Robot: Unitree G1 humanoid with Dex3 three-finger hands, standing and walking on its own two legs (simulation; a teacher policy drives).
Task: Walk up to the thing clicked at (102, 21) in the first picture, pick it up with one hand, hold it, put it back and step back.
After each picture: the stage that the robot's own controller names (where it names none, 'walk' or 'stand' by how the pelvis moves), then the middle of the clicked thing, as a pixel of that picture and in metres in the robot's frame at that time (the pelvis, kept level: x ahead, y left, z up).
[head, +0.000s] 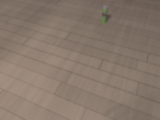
stand; (104, 14) +1.92 -0.29 -0.65
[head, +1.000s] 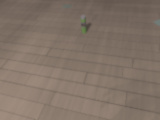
walk; (83, 24) +1.79 +0.09 -0.63
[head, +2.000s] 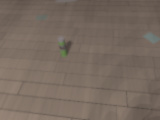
walk; (62, 47) +1.23 +0.29 -0.65
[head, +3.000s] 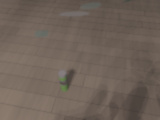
walk; (63, 81) +0.78 +0.22 -0.64
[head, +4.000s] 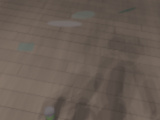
walk; (50, 117) +0.44 +0.20 -0.63
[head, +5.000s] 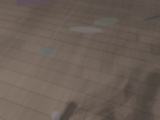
stand; out of the picture +0.44 +0.22 -0.65
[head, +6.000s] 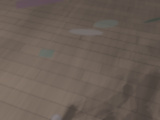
stand; out of the picture +0.43 +0.20 -0.66
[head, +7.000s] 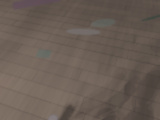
stand; out of the picture +0.42 +0.23 -0.66
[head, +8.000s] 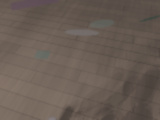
stand; out of the picture +0.41 +0.24 -0.66
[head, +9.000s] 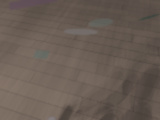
go down; out of the picture +0.41 +0.24 -0.66
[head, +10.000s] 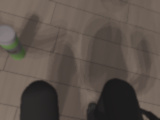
go down; (12, 45) +0.49 +0.28 -0.28
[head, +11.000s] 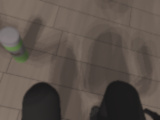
approach; (16, 47) +0.48 +0.28 -0.26
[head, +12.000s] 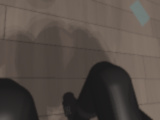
close in; out of the picture +0.46 +0.34 -0.16
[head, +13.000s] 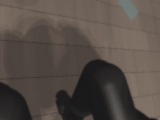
close; out of the picture +0.46 +0.34 -0.16
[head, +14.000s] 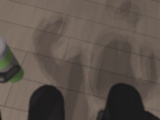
lift; (4, 63) +0.37 +0.27 -0.04
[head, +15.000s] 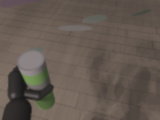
hold; (40, 84) +0.33 +0.16 +0.07
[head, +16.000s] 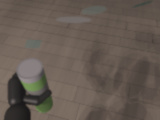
hold; (38, 89) +0.32 +0.17 +0.01
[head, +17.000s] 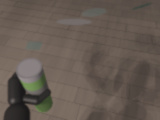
hold; (38, 89) +0.33 +0.17 +0.02
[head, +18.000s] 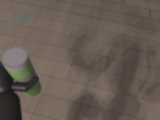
crouch; (25, 76) +0.38 +0.20 -0.03
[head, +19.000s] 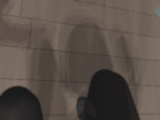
lower; out of the picture +0.51 +0.31 -0.07
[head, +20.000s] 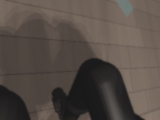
lower; out of the picture +0.46 +0.36 -0.16
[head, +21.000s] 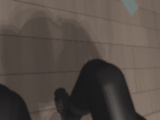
lower; out of the picture +0.46 +0.36 -0.17
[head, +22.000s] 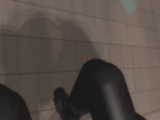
lower; out of the picture +0.46 +0.35 -0.17
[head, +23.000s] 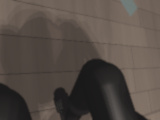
lower; out of the picture +0.45 +0.35 -0.17
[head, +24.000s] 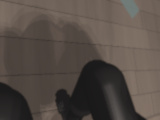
open; out of the picture +0.45 +0.35 -0.17
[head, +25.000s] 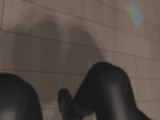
stand; out of the picture +0.45 +0.34 -0.18
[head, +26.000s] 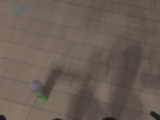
stand; (40, 92) +0.45 +0.26 -0.49
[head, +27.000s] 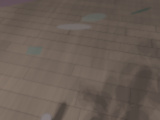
stand; out of the picture +0.42 +0.25 -0.60
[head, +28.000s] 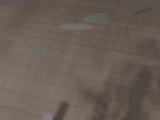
stand; out of the picture +0.42 +0.24 -0.60
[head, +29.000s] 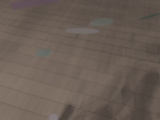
stand; out of the picture +0.43 +0.23 -0.65
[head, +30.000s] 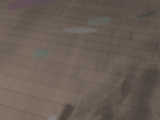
stand; out of the picture +0.42 +0.24 -0.66
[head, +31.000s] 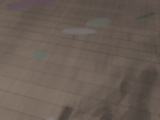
stand; out of the picture +0.41 +0.24 -0.66
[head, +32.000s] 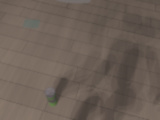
walk; (51, 97) +0.47 +0.19 -0.64
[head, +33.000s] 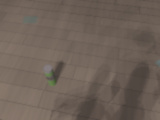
walk; (50, 76) +0.69 +0.29 -0.62
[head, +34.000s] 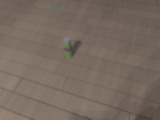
stand; (68, 48) +1.04 +0.22 -0.63
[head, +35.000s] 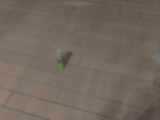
stand; (60, 59) +1.02 +0.24 -0.65
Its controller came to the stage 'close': yes
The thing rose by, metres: 0.67
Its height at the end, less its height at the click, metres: +0.00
